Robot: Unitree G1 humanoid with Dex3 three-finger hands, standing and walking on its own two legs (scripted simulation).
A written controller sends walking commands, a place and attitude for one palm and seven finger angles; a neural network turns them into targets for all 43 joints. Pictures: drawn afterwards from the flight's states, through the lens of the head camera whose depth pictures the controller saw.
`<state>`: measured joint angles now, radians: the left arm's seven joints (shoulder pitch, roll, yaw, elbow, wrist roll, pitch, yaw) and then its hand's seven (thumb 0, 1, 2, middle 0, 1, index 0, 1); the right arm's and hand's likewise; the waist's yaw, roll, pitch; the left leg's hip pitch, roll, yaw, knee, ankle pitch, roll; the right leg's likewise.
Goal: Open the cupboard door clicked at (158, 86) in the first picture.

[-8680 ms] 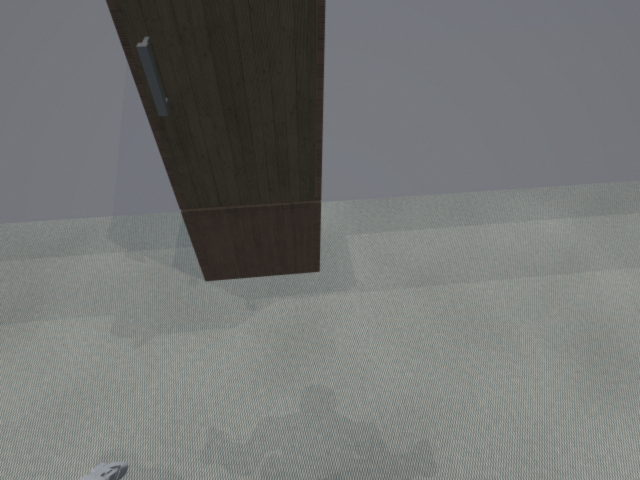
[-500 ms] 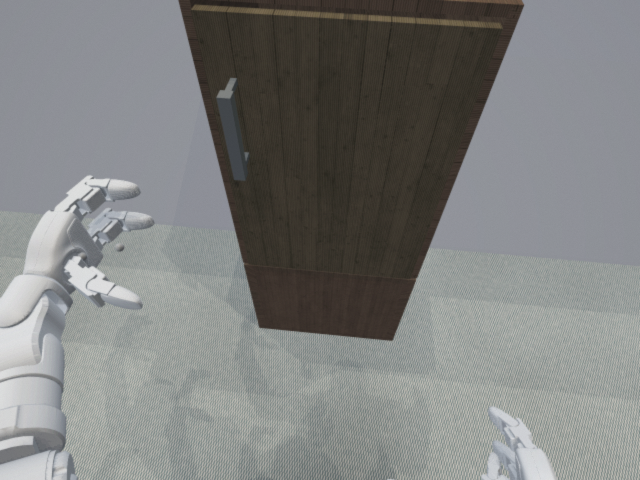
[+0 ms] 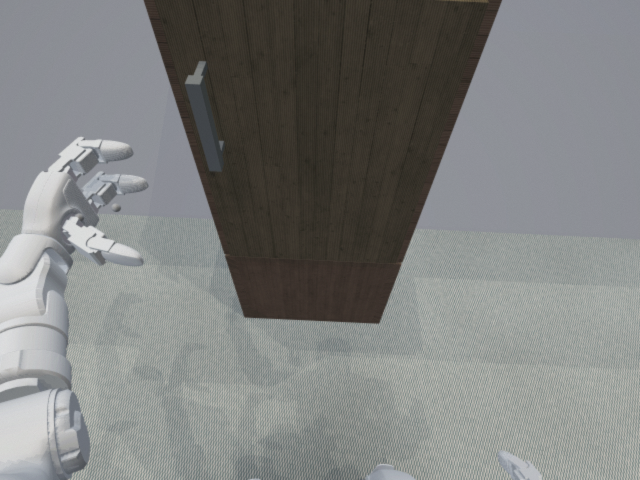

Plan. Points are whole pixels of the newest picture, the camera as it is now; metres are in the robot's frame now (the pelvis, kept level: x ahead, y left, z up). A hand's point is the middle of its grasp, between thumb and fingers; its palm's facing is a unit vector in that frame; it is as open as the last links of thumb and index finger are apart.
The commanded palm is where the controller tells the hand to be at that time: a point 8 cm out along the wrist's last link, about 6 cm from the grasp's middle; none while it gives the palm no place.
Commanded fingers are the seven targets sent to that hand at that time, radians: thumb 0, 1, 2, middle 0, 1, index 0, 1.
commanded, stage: move the hooked fingers beside the handle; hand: left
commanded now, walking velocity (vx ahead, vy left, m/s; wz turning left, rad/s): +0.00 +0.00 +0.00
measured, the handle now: (209, 119) +0.60 +0.17 +0.09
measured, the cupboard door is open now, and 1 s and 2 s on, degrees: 0 0 0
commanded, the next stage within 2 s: slide the fingers in behind the handle in 1.56 s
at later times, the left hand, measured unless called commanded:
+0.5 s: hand (148, 161) +0.48 +0.23 +0.11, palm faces -0.06 -1.00 -0.01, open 14.0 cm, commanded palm +0.47 +0.28 +0.10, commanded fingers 0.00 -0.50 0.30 -0.30 -1.20 -0.30 -1.20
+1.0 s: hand (168, 136) +0.55 +0.22 +0.10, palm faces -0.06 -1.00 -0.02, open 14.0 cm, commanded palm +0.51 +0.27 +0.09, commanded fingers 0.00 -0.50 0.30 -0.30 -1.20 -0.30 -1.20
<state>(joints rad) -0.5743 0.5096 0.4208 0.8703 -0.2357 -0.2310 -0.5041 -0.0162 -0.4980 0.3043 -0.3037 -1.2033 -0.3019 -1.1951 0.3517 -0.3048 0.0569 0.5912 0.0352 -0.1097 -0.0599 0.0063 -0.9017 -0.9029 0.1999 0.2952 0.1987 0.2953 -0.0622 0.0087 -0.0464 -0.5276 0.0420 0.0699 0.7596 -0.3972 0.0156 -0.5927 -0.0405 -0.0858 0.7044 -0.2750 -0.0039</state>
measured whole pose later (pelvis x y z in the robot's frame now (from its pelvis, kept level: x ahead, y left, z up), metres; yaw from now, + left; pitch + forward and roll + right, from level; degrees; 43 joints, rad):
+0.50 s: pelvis +0.00 +0.00 -0.01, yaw +0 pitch +15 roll -2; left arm -0.91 0.63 0.44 1.19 -0.13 -0.29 -0.46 -0.02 -0.50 0.30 -0.30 -1.20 -0.30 -1.20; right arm 0.40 -0.31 0.06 0.61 0.02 -0.02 -0.05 0.00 -0.90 -0.90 0.20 0.30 0.20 0.30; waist -0.15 0.00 -0.05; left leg -0.68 0.05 0.07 0.83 -0.41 0.02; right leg -0.74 -0.03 -0.09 0.75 -0.27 0.00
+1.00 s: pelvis +0.01 +0.01 -0.01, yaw -3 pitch +20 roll -3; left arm -0.99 0.72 0.51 1.22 -0.07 -0.28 -0.43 -0.02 -0.50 0.30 -0.30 -1.20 -0.30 -1.19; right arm 0.49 -0.30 0.06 0.58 -0.01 0.08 -0.01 0.00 -0.90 -0.90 0.20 0.30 0.20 0.30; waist -0.21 0.02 -0.06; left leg -0.77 0.08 0.09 0.85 -0.44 0.02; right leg -0.82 -0.01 -0.07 0.74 -0.28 0.00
